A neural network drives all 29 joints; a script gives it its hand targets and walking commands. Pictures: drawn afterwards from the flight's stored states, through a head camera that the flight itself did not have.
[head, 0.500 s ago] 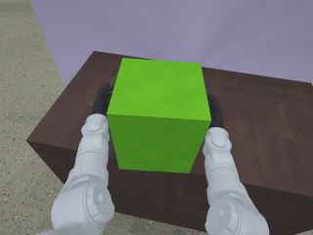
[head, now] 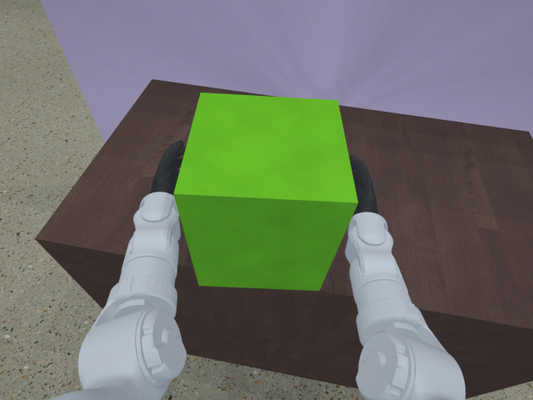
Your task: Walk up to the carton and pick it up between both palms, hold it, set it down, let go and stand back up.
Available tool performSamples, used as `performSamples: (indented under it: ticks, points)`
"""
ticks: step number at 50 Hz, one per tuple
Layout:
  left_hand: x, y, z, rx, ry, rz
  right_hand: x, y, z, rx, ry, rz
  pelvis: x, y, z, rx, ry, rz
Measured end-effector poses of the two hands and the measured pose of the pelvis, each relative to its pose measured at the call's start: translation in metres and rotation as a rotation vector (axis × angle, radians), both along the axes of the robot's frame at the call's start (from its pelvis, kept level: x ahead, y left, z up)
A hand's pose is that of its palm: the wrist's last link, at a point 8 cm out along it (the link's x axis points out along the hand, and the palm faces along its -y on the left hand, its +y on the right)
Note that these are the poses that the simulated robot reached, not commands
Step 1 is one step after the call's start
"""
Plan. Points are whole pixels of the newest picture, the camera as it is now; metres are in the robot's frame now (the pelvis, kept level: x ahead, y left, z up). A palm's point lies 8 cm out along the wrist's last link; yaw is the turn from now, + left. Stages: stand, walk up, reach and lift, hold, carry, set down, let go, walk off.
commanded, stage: set down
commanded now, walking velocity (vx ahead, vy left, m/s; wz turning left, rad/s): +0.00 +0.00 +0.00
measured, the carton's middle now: (264, 198) +0.42 +0.03 +0.06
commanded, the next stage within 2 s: none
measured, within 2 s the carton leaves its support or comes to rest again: neither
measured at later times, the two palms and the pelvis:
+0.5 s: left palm (146, 180) +0.43 +0.21 +0.08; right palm (392, 185) +0.44 -0.18 +0.09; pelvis -0.01 +0.01 -0.02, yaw -3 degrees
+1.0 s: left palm (137, 137) +0.42 +0.20 +0.18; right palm (416, 152) +0.41 -0.17 +0.18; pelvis -0.05 -0.01 -0.01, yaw +0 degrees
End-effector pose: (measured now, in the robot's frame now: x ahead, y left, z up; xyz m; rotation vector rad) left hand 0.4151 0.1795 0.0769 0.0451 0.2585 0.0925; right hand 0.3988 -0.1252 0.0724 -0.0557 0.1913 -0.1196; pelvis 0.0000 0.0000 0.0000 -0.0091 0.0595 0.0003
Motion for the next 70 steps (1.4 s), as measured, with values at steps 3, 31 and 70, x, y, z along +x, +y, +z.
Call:
performSamples:
  ticks: [3,31,70]
  points:
    - [0.004,0.0,-0.01,0.018,0.032,0.001,0.003,-0.003,-0.016,0.016,0.066,0.01,0.0,0.0,-0.002,-0.008,0.054,-0.005]
    - [0.014,0.041,0.045,-0.017,-0.029,0.036,0.035,-0.063,0.058,0.058,-0.006,-0.033,-0.018,0.009,-0.014,-0.032,0.214,-0.031]
    - [0.015,0.029,0.132,-0.033,-0.026,0.018,0.022,-0.053,0.122,0.076,0.08,-0.042,-0.03,-0.021,-0.005,-0.01,0.087,0.02]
